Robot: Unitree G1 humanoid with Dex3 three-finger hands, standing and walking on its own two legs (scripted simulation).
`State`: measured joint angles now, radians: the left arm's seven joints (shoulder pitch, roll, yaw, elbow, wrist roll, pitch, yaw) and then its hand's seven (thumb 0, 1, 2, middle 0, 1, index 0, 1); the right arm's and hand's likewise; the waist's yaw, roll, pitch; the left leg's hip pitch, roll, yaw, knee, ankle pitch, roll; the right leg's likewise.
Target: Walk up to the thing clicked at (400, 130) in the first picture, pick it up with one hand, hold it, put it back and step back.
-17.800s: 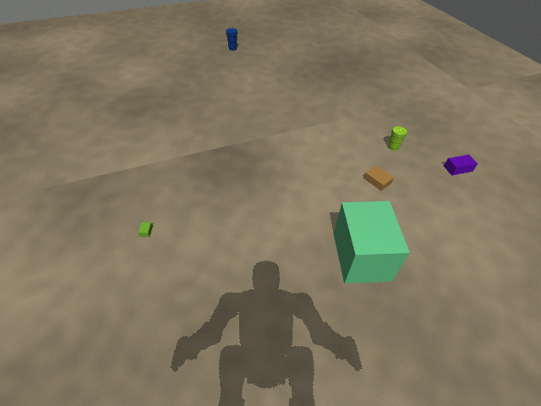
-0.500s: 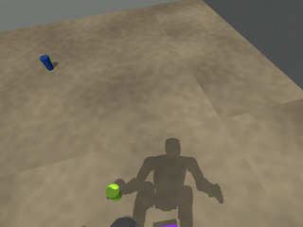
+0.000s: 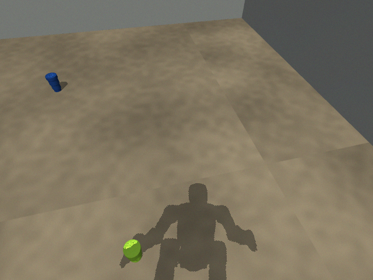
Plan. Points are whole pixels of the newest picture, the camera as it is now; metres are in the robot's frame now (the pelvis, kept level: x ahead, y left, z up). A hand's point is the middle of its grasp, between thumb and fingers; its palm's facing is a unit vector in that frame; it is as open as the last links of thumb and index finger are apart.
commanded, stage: walk up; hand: left
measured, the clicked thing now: (133, 252) +0.38 +0.26 -0.71
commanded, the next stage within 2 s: stand in 1.20 s
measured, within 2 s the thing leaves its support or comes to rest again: neither
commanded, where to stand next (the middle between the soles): +0.06 +0.00 m, yaw -2 degrees
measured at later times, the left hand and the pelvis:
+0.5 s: hand out of the picture +0.13 +0.25 -0.14, palm faces -0.05 -0.94 -0.34, open 7.4 cm; pelvis +0.02 +0.00 +0.01, yaw -1 degrees
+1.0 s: hand out of the picture +0.10 +0.26 -0.14, palm faces -0.05 -0.94 -0.35, open 7.4 cm; pelvis +0.02 +0.01 +0.01, yaw -2 degrees
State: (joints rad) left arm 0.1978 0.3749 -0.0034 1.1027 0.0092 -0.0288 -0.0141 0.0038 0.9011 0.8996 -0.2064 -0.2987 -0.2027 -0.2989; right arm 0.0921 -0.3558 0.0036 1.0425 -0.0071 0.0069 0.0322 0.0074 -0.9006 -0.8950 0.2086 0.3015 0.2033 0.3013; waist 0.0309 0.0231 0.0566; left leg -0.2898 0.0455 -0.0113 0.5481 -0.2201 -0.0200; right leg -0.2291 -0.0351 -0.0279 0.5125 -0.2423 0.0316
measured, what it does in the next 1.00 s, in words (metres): stands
